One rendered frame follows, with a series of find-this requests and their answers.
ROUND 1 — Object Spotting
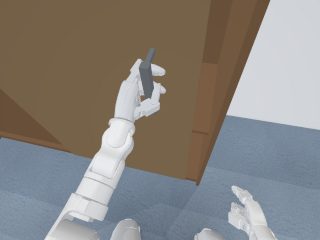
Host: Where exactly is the right robot forearm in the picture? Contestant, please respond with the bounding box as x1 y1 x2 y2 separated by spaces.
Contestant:
249 224 278 240

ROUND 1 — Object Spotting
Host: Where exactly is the right robot hand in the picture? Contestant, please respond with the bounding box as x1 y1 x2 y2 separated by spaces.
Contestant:
228 185 268 236

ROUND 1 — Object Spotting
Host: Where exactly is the wardrobe door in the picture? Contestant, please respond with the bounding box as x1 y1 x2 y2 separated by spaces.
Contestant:
0 89 63 145
0 0 211 180

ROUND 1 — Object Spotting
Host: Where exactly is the handle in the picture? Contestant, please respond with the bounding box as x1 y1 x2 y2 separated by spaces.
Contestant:
139 48 156 116

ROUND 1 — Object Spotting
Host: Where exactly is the left robot hand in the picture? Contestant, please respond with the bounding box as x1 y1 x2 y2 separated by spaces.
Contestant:
114 59 166 124

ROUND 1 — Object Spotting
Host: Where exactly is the left robot upper arm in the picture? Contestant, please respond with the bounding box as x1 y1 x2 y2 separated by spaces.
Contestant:
48 219 100 240

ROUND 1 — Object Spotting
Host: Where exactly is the robot thigh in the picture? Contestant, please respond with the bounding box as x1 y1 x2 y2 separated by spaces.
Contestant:
194 230 225 240
110 219 141 240

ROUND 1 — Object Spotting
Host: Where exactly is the left robot forearm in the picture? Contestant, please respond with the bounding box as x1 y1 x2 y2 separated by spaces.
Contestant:
44 117 135 240

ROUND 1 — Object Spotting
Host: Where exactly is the left robot thigh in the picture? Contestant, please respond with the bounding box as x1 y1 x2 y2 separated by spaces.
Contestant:
110 219 141 240

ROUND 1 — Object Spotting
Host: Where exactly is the right robot thigh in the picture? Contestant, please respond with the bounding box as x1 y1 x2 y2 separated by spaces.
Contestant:
194 230 225 240

